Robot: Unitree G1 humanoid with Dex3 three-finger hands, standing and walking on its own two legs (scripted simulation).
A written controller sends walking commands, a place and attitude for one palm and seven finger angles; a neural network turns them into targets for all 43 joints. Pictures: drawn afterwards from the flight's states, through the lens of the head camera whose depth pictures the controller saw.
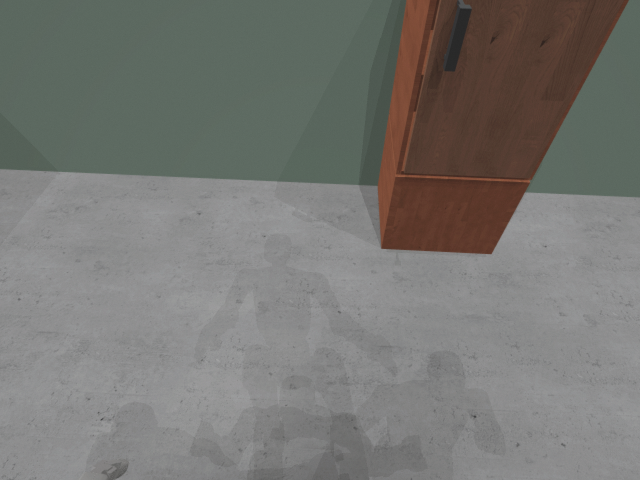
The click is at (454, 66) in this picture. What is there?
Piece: cupboard door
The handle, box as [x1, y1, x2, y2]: [443, 0, 471, 71]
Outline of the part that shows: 462,0 457,1 458,6 447,51 444,54 444,70 454,71 471,10 470,6 465,5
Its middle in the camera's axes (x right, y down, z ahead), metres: +0.32 -0.49 +0.93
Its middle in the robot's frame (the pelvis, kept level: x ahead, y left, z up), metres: +1.05 -0.27 +0.10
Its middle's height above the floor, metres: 0.87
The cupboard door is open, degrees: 0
